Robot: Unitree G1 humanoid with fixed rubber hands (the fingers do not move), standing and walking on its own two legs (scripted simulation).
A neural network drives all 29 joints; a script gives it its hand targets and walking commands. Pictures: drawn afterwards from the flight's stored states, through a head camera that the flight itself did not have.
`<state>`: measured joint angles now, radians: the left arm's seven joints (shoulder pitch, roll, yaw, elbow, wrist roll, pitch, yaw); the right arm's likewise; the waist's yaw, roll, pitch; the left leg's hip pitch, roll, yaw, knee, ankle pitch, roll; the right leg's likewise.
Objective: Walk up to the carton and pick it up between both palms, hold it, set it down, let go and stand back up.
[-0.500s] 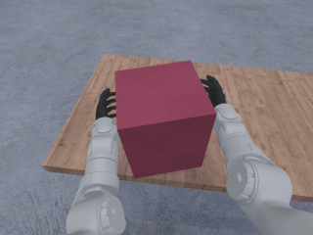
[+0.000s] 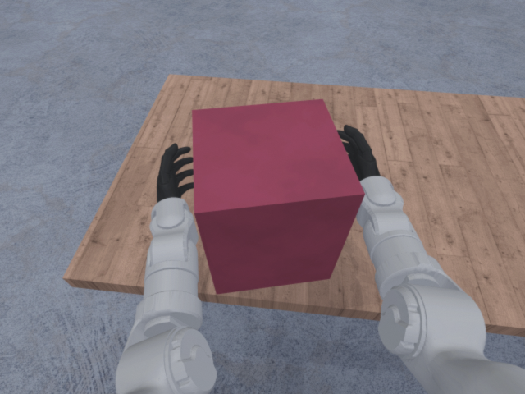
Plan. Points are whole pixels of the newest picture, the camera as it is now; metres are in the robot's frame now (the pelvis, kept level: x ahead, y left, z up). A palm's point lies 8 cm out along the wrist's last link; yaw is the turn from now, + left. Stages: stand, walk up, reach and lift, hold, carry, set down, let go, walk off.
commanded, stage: set down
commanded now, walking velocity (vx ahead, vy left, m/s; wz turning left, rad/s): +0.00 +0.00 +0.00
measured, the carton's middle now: (266, 201) +0.41 +0.06 +0.04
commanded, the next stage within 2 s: none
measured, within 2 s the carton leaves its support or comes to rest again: neither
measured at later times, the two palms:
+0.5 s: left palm (171, 196) +0.36 +0.21 +0.09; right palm (363, 177) +0.44 -0.09 +0.10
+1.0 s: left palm (171, 208) +0.36 +0.21 +0.06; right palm (362, 182) +0.44 -0.09 +0.09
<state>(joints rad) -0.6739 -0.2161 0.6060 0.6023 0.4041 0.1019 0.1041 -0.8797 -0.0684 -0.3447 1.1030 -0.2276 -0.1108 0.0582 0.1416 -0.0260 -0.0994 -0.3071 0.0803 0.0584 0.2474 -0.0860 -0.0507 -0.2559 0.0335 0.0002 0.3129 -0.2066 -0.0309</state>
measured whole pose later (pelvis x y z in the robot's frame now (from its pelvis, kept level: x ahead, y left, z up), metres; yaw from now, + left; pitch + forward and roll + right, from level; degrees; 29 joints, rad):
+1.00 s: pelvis -0.02 +0.01 +0.00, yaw -2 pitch +10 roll +0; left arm -0.69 -0.12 0.45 0.72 0.28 0.08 0.18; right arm -0.93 -0.16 -0.15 1.19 0.00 -0.11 0.04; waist 0.17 -0.02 -0.07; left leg -0.38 0.10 0.09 0.31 -0.10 -0.05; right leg -0.32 0.05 0.02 0.33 -0.19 -0.03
